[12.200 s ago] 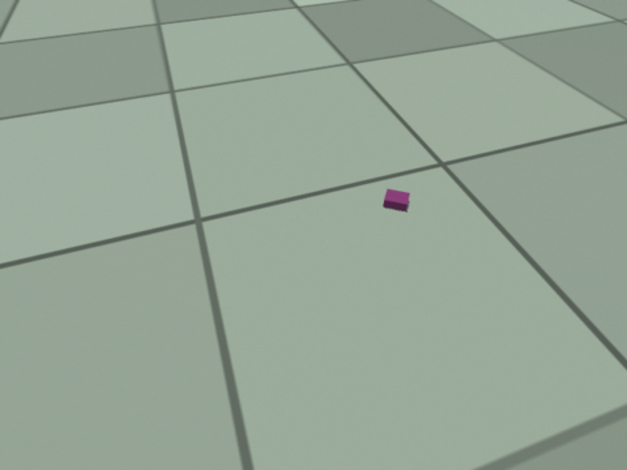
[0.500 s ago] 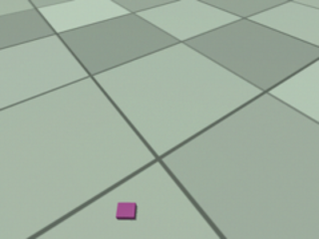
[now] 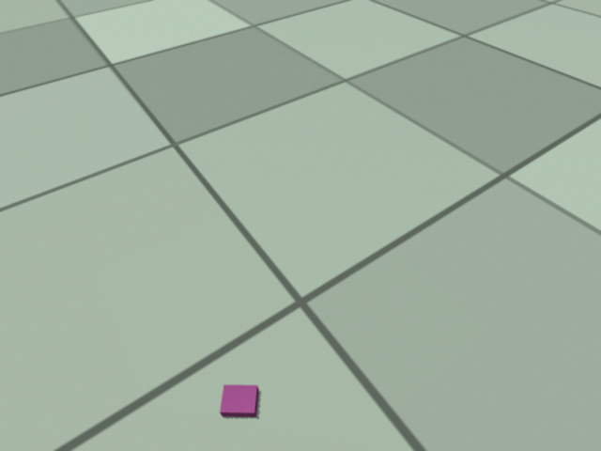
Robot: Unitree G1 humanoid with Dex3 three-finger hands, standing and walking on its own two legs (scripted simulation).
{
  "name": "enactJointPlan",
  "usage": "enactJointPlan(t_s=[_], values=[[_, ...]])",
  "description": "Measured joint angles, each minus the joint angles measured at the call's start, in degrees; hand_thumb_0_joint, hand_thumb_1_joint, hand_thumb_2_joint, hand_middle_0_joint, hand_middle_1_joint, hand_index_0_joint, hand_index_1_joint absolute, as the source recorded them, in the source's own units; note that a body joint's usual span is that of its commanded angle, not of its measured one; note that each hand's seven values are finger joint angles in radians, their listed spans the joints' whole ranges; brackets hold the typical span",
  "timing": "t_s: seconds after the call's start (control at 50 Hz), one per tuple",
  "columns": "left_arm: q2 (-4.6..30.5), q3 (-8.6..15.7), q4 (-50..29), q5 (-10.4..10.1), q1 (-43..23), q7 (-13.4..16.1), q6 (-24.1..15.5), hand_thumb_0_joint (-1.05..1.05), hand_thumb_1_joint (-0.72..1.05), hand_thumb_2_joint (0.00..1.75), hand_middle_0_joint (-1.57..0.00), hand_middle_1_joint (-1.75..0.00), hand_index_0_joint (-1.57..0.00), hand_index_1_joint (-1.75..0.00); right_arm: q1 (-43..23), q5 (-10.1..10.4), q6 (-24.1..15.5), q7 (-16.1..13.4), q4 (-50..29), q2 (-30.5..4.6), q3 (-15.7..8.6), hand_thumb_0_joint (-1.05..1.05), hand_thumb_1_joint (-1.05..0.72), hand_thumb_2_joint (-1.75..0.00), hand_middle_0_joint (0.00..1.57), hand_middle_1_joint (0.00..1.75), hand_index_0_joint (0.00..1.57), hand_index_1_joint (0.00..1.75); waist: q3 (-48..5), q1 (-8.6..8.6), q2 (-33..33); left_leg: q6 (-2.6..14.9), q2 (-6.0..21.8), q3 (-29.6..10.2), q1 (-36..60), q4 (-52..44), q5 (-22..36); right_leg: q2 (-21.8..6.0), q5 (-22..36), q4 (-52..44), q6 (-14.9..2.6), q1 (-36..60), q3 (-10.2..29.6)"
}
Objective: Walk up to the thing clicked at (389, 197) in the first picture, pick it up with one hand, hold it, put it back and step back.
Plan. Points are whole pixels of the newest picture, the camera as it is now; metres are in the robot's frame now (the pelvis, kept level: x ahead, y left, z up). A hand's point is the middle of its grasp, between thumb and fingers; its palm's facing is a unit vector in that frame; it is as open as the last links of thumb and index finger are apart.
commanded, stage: stand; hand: left
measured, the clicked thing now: (239, 400) +0.42 +0.23 -0.76
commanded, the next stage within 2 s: walk up in 0.58 s
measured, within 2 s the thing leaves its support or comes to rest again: neither
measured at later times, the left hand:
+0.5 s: hand out of the picture +0.08 +0.25 -0.15, palm faces -0.01 -0.93 -0.36, open 7.4 cm
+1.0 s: hand out of the picture +0.10 +0.29 -0.16, palm faces -0.01 -0.93 -0.37, open 7.4 cm
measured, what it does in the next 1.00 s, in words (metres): stands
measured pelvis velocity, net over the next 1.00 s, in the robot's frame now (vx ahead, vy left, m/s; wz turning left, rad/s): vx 0.01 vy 0.03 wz -0.01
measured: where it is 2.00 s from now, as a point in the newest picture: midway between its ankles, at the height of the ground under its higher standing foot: outside the picture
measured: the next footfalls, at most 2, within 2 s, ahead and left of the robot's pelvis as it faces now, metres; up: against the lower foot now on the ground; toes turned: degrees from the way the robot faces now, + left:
left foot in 1.88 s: +0.11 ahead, +0.20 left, +0.00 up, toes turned -1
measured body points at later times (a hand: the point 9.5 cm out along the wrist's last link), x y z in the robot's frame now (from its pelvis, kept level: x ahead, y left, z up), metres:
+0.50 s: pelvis +0.00 +0.00 +0.00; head +0.01 -0.01 +0.45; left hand +0.08 +0.30 -0.13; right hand +0.07 -0.30 -0.14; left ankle -0.05 +0.13 -0.75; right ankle +0.04 -0.10 -0.75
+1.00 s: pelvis +0.01 +0.03 +0.00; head +0.02 +0.03 +0.45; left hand +0.10 +0.34 -0.13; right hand +0.06 -0.27 -0.14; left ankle -0.05 +0.13 -0.75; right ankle +0.04 -0.10 -0.75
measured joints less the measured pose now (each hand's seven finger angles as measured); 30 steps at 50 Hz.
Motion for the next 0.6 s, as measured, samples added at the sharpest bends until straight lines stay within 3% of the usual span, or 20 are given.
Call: enactJointPlan(t_s=[0.6], values=[[-0.2,0.3,0.1,0.2,-0.2,0.1,-0.1,0.01,0.91,0.90,-0.21,-0.30,-0.20,-0.30,0.5,-0.1,0.3,0.0,-0.5,-0.4,-0.1,0.00,-0.90,-0.90,0.21,0.30,0.20,0.30,0.0,-0.02,0.6,-0.34,0.5,-0.4,0.0,-0.1,-0.3,0.4,-0.5,0.1,-0.39,0.0,-0.4]])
